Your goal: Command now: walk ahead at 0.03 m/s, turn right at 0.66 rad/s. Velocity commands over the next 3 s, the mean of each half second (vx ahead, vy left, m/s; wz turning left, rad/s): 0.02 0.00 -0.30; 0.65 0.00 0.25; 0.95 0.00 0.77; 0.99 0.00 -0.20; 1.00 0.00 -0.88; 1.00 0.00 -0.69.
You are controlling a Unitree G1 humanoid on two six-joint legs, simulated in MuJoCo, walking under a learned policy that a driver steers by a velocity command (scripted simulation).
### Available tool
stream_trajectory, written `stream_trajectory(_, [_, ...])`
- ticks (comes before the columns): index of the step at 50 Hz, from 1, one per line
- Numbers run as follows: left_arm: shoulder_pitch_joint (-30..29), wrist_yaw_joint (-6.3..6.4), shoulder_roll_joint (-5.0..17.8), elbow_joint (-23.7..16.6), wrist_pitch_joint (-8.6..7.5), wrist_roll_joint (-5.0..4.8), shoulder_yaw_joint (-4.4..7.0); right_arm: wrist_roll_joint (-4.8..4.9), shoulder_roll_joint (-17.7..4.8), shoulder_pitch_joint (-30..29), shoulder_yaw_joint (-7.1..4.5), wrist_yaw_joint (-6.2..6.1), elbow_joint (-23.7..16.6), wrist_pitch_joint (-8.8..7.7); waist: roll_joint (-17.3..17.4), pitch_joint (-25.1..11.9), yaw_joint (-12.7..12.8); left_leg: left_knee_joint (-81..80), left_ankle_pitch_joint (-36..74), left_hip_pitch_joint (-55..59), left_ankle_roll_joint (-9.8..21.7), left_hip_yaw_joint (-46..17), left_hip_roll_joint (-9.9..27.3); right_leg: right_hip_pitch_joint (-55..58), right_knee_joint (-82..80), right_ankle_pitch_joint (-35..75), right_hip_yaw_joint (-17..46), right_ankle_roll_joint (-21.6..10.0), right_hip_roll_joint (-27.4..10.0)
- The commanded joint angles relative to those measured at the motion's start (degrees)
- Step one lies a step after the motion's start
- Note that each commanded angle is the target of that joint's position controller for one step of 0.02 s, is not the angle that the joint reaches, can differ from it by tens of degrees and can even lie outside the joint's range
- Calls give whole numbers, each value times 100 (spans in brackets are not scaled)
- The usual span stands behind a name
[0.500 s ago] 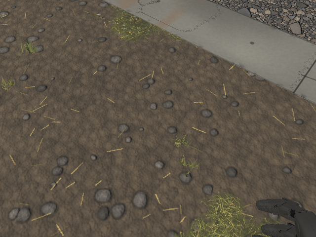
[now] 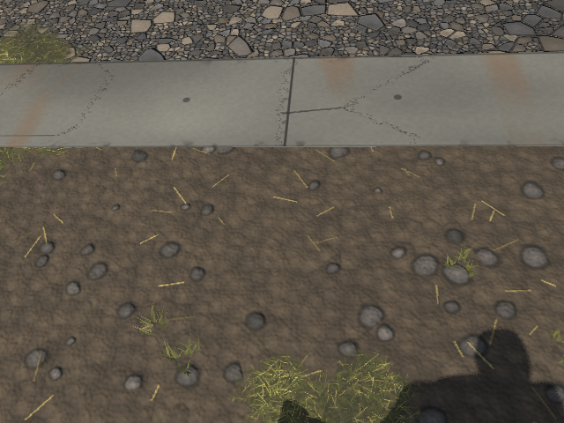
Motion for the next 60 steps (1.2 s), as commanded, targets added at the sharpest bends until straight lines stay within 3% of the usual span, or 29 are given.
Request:
stream_trajectory(1, [-366,123,811,-422,-64,-58,209,-63,-523,185,-115,0,-242,-100,-1201,-525,-42,676,611,-519,39,-294,-141,748,-1587,2603,1389,-833,-1144])
stream_trajectory(4, [-29,92,737,-271,-139,-80,157,16,-400,211,-75,71,-150,-34,-791,-719,70,483,578,-412,69,-310,-224,1125,-1530,3055,1432,-867,-1210])
stream_trajectory(10, [152,111,687,-91,-184,-5,88,37,-264,41,15,70,-116,35,-946,-505,256,-848,413,49,232,-351,-301,1201,-1611,2221,1759,-967,-1294])
stream_trajectory(16, [-82,100,617,95,-196,-9,3,135,-123,362,83,-16,23,-42,-883,-464,27,-2738,641,1537,480,-198,-554,662,-1266,2504,1955,-789,-1119])
stream_trajectory(17, [-182,125,530,107,-210,-64,-40,101,-48,529,117,-46,88,-98,-747,-489,-119,-3614,1371,2122,546,-266,-480,389,-1147,2219,1920,-576,-990])
stream_trajectory(18, [-84,135,298,103,-252,-66,-117,5,-210,497,120,-88,55,-182,-333,-590,-33,-4066,1696,2570,650,-912,110,91,-958,1501,1820,-260,-746])
stream_trajectory(19, [223,123,-11,98,-286,-76,-203,-63,-584,203,104,-112,-81,-255,577,-676,272,-4399,2413,2728,967,-2075,1143,-230,-454,265,1167,-4,-112])
stream_trajectory(20, [201,134,229,202,-227,-37,-141,30,-576,-19,89,-57,-35,-255,849,-480,255,-4217,3148,1674,1490,-2151,1498,436,-349,-748,566,93,218])
stream_trajectory(21, [234,126,285,306,-199,-10,-128,61,-289,-243,176,-9,-68,-280,634,-406,321,-4178,3046,1493,1483,-1840,1232,779,-335,-593,510,124,93])
stream_trajectory(23, [42,83,196,407,-212,-4,-153,51,-284,-239,192,-8,13,-268,642,-292,247,-4021,2267,1516,985,-1269,564,964,-974,477,561,131,51])
stream_trajectory(24, [94,58,201,453,-227,68,-162,58,-317,-21,185,-12,65,-263,755,-573,116,-4196,746,1653,895,-1271,400,1076,-948,289,456,90,113])
stream_trajectory(25, [153,25,309,505,-253,122,-122,37,-600,250,67,17,131,-204,877,-453,-20,-4449,-1098,1698,986,-1469,349,713,-448,-510,132,18,313])
stream_trajectory(27, [-90,-83,314,403,-273,150,-114,30,-841,484,-56,86,229,-121,844,354,-118,-5136,-2777,1398,1452,-2380,1067,-272,357,-891,-290,-45,156])
stream_trajectory(29, [-264,-134,239,330,-361,69,-134,56,-670,335,-66,145,199,-192,440,608,-60,-5299,-1929,1458,1602,-2526,1306,-743,669,-672,-150,-78,-197])
stream_trajectory(32, [240,-175,131,561,-535,2,-159,109,-630,-135,-101,193,130,-354,308,143,234,-5066,-935,1453,1418,-1648,849,197,-171,-482,-397,-175,-136])
stream_trajectory(34, [924,-109,128,880,-616,13,-135,151,-592,-399,-130,202,124,-365,0,153,613,-4369,-1066,601,1319,-1115,466,1597,-1187,115,-763,-200,103])
stream_trajectory(35, [1528,-36,320,1083,-694,89,-72,128,-344,-642,-72,206,29,-379,-545,164,895,-3314,-829,-451,1173,-853,117,2640,-1500,-319,-182,-256,-204])
stream_trajectory(36, [2248,53,784,1140,-780,218,20,118,287,-1037,110,220,-250,-426,-1932,-124,1248,-1091,-548,-1364,935,-248,-568,3219,-2529,-2186,2013,-423,-1810])
stream_trajectory(37, [1872,96,1101,1011,-785,223,110,158,167,-1033,110,216,-459,-468,-1623,282,934,-223,-69,-2404,1035,-811,-782,2697,-3054,-3384,3764,-875,-2608])
stream_trajectory(38, [1463,129,909,911,-797,180,95,148,-102,-961,40,238,-354,-483,-837,472,653,244,586,-2609,1054,-1229,-408,2538,-2963,-3185,3361,-830,-2570])
stream_trajectory(39, [1122,129,739,817,-853,127,48,136,-223,-699,-8,299,-193,-502,-562,278,436,318,1059,-2414,994,-1263,-325,2487,-2859,-2593,2712,-569,-2269])
stream_trajectory(42, [993,180,539,848,-988,50,-38,-9,-264,-363,-60,455,106,-400,-665,17,310,695,1771,-2004,739,-901,-226,2283,-3033,-1102,1116,-96,-1687])
stream_trajectory(51, [1857,165,269,1463,-1097,80,-151,-2,24,-1652,131,670,-219,-295,-587,844,583,-222,2547,-2389,862,255,-121,2296,-3326,1532,-1102,243,-1352])
stream_trajectory(53, [1895,213,306,1595,-1095,87,-172,-8,106,-1879,217,693,-376,-320,-658,922,494,-912,2336,-1971,1082,715,-209,2474,-3056,3549,-1524,367,-1361])
stream_trajectory(55, [1830,320,493,1623,-1058,78,-150,20,39,-1669,236,628,-341,-308,-823,500,225,-1372,2165,-909,1350,1207,-694,2683,-2393,6929,-1780,425,-1408])
stream_trajectory(57, [1570,452,908,1563,-895,120,-26,55,-255,-458,131,552,-40,-308,-1151,-254,-536,-1485,1634,376,1592,1155,-1049,2874,-782,8812,-1756,382,-1681])
stream_trajectory(58, [1233,457,1106,1443,-804,163,55,92,-521,725,-12,484,301,-317,-1277,-813,-1107,-1417,1105,1531,1779,930,-1156,2528,583,8907,-1611,240,-1826])
stream_trajectory(59, [917,382,1170,1307,-765,159,98,86,-845,1972,-209,371,690,-368,-1100,-1277,-1650,-2003,817,3131,1979,353,-1150,1548,2407,7645,-1470,82,-1739])
stream_trajectory(60, [557,238,676,1193,-837,117,29,254,-1143,1788,-418,225,734,-285,231,-1081,-1410,-2510,239,4133,2107,-908,-531,-227,4620,1777,-1352,129,-545])
Next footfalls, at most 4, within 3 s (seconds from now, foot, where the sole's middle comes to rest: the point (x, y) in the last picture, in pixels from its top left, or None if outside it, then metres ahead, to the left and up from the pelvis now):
0.36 left None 0.06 0.11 -0.77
1.20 left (294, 420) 0.48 0.06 -0.77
1.64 right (273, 250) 0.95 0.11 -0.77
2.04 left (156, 195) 1.19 0.49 -0.77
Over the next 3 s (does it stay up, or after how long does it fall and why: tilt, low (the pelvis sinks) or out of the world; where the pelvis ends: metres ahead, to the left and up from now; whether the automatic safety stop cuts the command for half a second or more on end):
stays up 1.92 0.32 0.00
